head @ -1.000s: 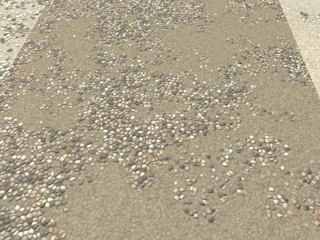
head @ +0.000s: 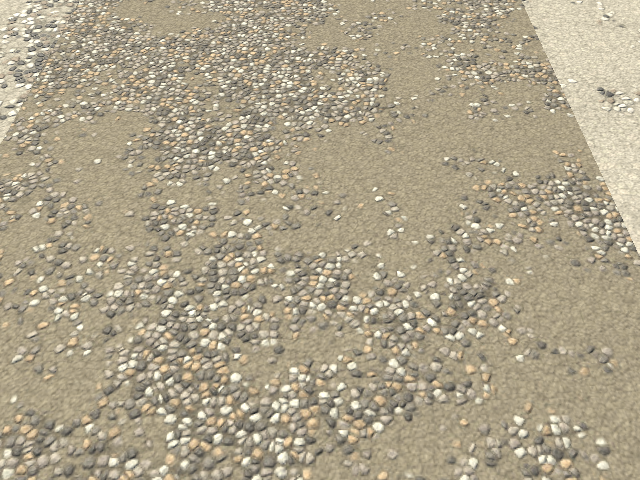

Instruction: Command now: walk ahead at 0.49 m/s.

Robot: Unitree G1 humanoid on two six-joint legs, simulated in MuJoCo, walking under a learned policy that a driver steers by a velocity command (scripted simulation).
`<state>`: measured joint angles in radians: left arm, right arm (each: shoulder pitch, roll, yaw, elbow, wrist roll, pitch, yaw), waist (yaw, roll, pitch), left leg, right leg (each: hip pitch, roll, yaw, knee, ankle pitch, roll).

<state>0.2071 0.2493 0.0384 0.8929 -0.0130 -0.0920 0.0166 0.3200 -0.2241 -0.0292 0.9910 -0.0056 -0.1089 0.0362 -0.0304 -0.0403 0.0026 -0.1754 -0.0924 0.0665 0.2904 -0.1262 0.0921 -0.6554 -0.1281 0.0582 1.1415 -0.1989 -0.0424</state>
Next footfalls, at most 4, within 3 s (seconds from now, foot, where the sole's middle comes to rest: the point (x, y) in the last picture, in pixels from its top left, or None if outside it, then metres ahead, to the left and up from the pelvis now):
0.30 right None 0.34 -0.17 -0.78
0.88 left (288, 420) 0.65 0.07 -0.78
1.46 right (393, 314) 0.93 -0.19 -0.78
1.94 left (355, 219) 1.26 -0.11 -0.78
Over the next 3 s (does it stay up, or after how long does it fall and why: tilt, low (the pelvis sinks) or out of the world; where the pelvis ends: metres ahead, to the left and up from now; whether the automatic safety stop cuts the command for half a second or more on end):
stays up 1.55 -0.30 -0.02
